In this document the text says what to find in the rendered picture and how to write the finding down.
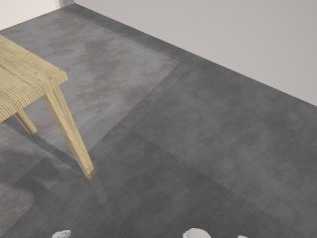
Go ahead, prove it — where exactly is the table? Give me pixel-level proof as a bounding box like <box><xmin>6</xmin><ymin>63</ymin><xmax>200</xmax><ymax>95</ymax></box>
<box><xmin>0</xmin><ymin>35</ymin><xmax>97</xmax><ymax>180</ymax></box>

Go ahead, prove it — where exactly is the robot right thigh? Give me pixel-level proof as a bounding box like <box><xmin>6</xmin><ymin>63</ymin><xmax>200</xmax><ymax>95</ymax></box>
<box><xmin>182</xmin><ymin>228</ymin><xmax>211</xmax><ymax>238</ymax></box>

